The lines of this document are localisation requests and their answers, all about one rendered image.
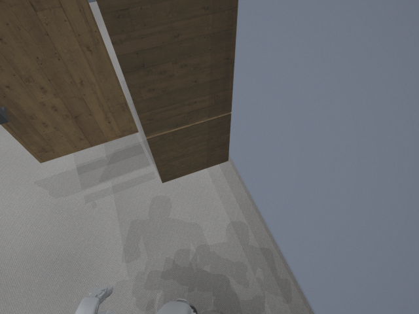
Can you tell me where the left robot thigh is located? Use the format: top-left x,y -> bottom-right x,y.
156,301 -> 196,314

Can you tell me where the robot left hand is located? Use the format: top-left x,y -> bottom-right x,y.
74,285 -> 114,314

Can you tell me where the cupboard door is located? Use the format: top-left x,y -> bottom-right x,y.
0,0 -> 138,163

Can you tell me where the left robot shin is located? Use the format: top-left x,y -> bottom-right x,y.
176,299 -> 191,308

